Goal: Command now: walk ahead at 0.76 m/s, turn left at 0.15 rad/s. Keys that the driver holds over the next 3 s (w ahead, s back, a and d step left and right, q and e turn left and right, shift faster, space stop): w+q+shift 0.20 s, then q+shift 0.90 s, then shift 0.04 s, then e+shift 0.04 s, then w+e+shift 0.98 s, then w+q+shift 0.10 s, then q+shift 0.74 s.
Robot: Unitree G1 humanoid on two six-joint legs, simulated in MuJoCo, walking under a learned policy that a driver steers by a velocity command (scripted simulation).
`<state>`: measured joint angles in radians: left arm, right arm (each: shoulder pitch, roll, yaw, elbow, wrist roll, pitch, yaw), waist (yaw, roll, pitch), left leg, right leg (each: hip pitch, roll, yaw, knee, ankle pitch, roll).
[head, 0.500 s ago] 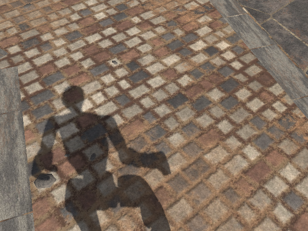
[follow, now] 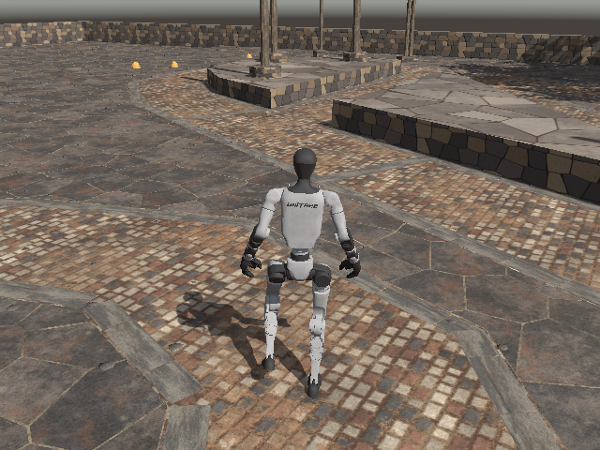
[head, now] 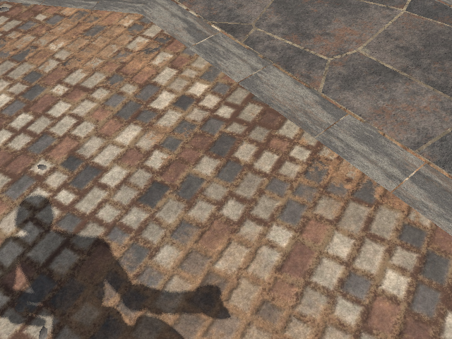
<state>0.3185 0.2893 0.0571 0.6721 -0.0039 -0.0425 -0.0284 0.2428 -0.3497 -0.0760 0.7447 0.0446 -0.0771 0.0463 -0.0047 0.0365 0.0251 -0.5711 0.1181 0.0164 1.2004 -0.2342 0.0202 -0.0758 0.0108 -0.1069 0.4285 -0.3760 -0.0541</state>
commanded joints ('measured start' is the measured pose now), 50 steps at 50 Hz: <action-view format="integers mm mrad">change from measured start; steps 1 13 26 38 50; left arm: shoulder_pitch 0 -6 -148 -178 -218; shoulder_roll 121 249 72 135 173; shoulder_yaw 30 51 -23 32 61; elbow -51 -1 -158 -152 -86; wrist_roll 27 26 34 29 21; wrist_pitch -50 -16 -41 -2 31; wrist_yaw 17 110 64 72 70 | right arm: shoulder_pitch -73 193 -36 87 -75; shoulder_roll -58 -148 -138 -158 -54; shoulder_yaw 1 -38 -46 -45 -20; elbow -57 -39 -136 -164 -230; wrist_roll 11 10 -14 -10 -22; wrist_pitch -6 17 56 111 144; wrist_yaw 19 29 -73 -62 -51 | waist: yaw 42 -200 41 -40 17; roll -115 -211 -27 -203 -196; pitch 74 -126 -109 -207 -137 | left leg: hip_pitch -267 398 159 -135 65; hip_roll -5 -259 -174 -169 -23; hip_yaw -85 156 -316 -173 -19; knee -21 -508 -838 131 -243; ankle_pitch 181 276 679 -334 -101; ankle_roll -9 141 223 -114 -95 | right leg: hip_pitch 79 149 -328 92 -73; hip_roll -210 -220 51 -403 -309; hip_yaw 88 -110 185 715 165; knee -258 303 424 -50 -160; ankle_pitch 387 1673 178 441 365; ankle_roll -79 104 178 -191 -165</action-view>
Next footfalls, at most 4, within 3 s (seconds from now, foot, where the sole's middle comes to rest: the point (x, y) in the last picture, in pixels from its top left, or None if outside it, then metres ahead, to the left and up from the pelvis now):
0.28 left None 0.40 0.08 -0.77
0.70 right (248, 282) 0.66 0.00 -0.77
1.14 left None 0.39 0.12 -0.77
1.78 right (176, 230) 0.85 0.24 -0.77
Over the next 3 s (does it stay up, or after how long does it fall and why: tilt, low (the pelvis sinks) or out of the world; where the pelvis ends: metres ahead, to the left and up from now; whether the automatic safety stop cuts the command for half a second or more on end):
stays up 1.28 0.54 0.00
